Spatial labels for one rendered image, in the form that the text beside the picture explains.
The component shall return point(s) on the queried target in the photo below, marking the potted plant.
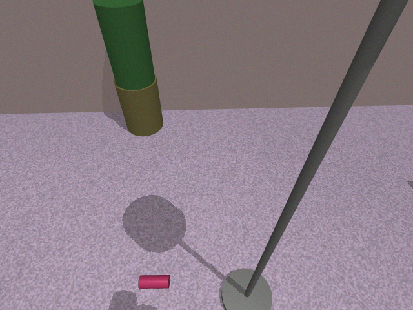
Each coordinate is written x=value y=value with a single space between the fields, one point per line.
x=125 y=33

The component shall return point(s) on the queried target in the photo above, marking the can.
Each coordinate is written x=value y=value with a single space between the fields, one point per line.
x=154 y=281

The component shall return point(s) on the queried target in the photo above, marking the floor lamp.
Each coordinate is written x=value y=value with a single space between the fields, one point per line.
x=247 y=289

